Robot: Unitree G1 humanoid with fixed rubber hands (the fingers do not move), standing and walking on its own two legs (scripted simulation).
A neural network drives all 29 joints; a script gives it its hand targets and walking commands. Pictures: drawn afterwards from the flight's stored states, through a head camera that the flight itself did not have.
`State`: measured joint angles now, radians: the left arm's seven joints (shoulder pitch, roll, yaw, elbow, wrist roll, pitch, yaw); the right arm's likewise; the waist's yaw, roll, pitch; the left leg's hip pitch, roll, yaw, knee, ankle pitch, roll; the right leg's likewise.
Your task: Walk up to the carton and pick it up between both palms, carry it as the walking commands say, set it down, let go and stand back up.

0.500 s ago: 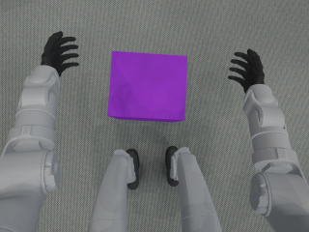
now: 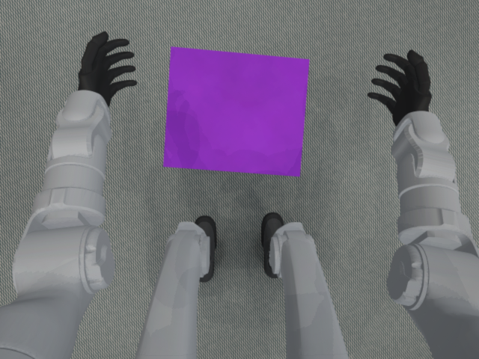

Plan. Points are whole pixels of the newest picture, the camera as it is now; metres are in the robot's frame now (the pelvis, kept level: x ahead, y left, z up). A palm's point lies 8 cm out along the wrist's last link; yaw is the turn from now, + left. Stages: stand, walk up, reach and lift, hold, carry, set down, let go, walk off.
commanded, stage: reach and lift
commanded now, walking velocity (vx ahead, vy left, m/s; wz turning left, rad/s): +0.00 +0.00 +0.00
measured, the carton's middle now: (235, 122) +0.48 +0.02 -0.46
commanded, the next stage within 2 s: none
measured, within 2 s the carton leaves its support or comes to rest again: neither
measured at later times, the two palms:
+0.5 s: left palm (131, 111) +0.47 +0.24 -0.32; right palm (342, 121) +0.47 -0.21 -0.31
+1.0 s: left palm (154, 121) +0.47 +0.22 -0.43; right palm (333, 125) +0.47 -0.23 -0.40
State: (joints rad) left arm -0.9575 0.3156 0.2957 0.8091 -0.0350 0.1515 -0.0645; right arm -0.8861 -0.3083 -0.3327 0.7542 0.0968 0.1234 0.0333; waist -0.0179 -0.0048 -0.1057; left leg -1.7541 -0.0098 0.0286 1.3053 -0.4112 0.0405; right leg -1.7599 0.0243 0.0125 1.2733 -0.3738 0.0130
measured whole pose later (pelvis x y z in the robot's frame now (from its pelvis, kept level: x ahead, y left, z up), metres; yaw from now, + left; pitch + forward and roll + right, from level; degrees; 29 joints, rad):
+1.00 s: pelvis -0.06 -0.01 -0.26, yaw +1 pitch +28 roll -1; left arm -1.39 0.52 0.04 1.04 -0.29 0.13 0.04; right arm -1.34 -0.42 -0.15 0.96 0.33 0.12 -0.13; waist -0.03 -0.05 0.52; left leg -2.20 0.00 0.03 2.28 -0.56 0.05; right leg -2.21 0.03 -0.02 2.25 -0.53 0.01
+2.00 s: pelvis -0.06 -0.01 -0.24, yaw +1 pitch +28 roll -2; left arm -1.40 0.50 -0.10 1.04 -0.36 0.09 0.08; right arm -1.38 -0.37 -0.05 1.01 0.40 0.07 -0.14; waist -0.01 -0.04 0.52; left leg -2.14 -0.01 0.02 2.23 -0.58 0.04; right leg -2.14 0.03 -0.03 2.20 -0.56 0.00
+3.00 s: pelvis -0.07 -0.01 -0.22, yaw +2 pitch +26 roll -1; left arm -1.44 0.47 0.11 0.91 -0.21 0.30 -0.01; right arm -1.33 -0.29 -0.30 0.78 0.19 0.27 -0.12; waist -0.01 -0.01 0.52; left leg -2.06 -0.06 0.01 2.18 -0.56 0.02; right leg -2.06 0.06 0.00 2.16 -0.55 0.03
